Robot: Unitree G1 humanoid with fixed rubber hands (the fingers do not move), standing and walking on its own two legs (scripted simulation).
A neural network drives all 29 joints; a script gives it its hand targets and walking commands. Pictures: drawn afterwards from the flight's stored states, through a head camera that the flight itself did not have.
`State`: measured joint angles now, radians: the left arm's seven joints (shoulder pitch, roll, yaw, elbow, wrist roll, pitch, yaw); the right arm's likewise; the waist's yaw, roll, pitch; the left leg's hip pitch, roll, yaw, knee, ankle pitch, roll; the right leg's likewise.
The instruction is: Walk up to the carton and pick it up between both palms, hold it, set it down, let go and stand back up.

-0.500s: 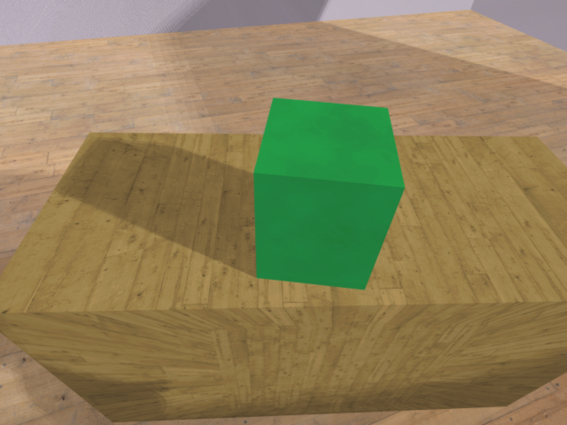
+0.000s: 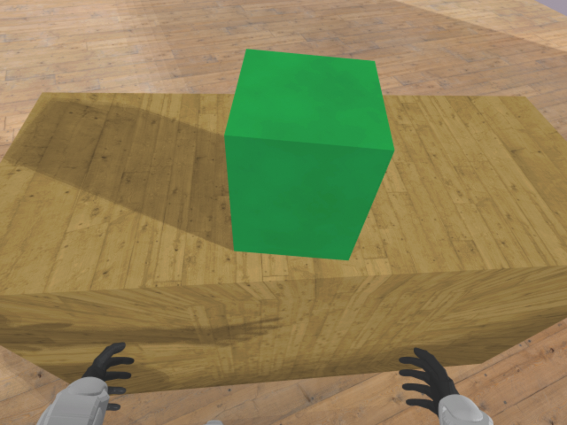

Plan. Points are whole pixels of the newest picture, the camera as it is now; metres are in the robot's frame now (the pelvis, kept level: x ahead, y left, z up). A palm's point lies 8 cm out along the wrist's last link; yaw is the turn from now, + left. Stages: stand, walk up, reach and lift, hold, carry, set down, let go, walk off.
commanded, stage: reach and lift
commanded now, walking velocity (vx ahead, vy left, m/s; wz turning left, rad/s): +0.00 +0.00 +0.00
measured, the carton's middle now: (300, 161) +0.52 -0.01 +0.08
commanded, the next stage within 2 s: none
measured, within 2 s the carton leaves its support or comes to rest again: neither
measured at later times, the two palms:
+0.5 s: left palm (91, 380) +0.20 +0.26 -0.03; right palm (441, 405) +0.19 -0.21 -0.04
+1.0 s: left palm (99, 385) +0.19 +0.23 -0.01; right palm (456, 413) +0.17 -0.21 +0.00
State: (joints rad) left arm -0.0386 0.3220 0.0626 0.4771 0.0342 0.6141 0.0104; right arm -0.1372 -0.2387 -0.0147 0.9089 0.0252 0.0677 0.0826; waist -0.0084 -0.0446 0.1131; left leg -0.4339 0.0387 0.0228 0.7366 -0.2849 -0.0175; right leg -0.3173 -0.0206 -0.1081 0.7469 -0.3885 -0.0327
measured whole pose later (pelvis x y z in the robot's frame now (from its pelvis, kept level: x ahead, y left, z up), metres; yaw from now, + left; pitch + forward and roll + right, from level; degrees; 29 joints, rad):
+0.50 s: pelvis +0.02 +0.01 +0.03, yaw -3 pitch -3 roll +0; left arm 0.13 0.26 0.10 0.42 -0.01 0.36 -0.03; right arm 0.10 -0.16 0.03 0.65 0.03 -0.05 -0.01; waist 0.00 -0.03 0.07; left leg -0.18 0.04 0.07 0.39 -0.16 -0.01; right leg -0.09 0.00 -0.06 0.39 -0.26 -0.02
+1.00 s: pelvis +0.02 +0.02 +0.04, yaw -5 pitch -3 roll +0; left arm 0.28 0.19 -0.01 0.23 -0.06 0.24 0.07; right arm 0.29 -0.15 -0.06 0.38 0.05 -0.01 0.05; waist 0.06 -0.02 0.01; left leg -0.11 0.03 0.10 0.29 -0.12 0.01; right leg -0.04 0.00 -0.01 0.30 -0.20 0.00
